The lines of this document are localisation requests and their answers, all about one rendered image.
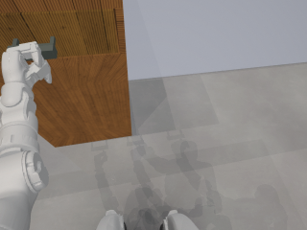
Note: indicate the handle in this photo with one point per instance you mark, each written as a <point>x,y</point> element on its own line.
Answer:
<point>48,50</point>

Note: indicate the cabinet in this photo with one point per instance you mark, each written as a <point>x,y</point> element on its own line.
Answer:
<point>89,98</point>

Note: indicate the robot left forearm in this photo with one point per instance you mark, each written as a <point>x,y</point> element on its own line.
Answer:
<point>18,122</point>

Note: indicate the robot right shin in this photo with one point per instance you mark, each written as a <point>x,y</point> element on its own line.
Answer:
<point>172,212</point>

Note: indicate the robot left upper arm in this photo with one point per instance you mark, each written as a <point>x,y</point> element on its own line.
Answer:
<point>22,176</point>

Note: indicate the robot right thigh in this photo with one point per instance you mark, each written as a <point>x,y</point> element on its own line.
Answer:
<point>178,221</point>

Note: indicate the drawer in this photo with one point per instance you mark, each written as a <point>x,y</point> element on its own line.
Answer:
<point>77,32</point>

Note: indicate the robot left hand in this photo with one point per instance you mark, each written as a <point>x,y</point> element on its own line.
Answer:
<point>16,69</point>

